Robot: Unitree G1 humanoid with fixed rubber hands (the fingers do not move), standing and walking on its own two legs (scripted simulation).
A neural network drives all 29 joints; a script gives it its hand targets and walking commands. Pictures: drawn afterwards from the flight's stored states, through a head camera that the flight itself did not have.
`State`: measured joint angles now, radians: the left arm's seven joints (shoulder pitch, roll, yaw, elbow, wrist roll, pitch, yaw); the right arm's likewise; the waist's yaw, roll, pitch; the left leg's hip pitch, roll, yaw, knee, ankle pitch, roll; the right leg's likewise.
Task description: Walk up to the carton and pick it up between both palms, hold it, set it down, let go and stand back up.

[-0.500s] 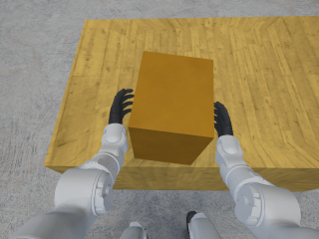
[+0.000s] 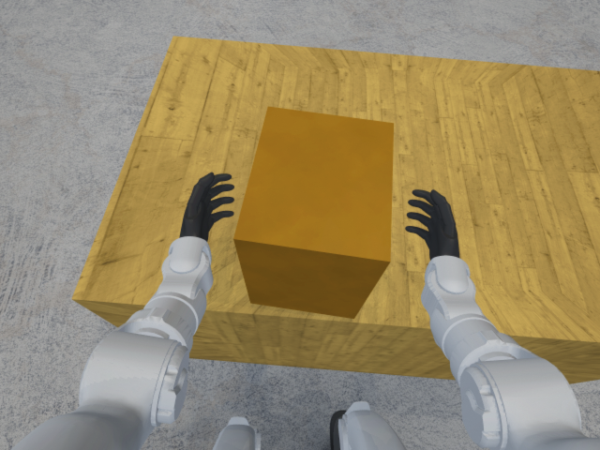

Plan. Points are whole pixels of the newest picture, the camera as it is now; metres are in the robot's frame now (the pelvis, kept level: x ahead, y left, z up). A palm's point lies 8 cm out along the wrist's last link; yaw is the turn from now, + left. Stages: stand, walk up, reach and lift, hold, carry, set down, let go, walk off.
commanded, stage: set down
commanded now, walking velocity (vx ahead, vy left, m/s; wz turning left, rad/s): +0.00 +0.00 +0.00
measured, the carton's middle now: (314, 222) +0.44 -0.01 -0.04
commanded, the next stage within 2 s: none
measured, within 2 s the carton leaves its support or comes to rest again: neither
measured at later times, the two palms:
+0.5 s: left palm (127, 318) +0.28 +0.21 +0.03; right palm (449, 329) +0.26 -0.16 +0.01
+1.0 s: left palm (117, 392) +0.20 +0.22 +0.00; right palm (483, 402) +0.18 -0.19 -0.01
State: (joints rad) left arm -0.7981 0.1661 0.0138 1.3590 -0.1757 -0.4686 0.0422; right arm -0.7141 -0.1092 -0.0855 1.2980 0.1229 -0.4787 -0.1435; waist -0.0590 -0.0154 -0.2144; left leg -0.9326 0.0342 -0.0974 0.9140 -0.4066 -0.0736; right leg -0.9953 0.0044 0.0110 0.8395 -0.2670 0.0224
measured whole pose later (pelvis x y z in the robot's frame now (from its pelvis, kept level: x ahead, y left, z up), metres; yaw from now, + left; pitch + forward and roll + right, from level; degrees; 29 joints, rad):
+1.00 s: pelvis -0.05 -0.02 +0.02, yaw +3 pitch -4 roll -1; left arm -0.13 0.34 -0.14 0.76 -0.28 -0.37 0.00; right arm -0.03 -0.01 -0.03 0.76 0.17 -0.40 -0.19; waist 0.00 -0.05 0.10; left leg -0.37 0.00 -0.13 0.79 -0.35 -0.06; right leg -0.43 0.00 -0.04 0.72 -0.21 -0.01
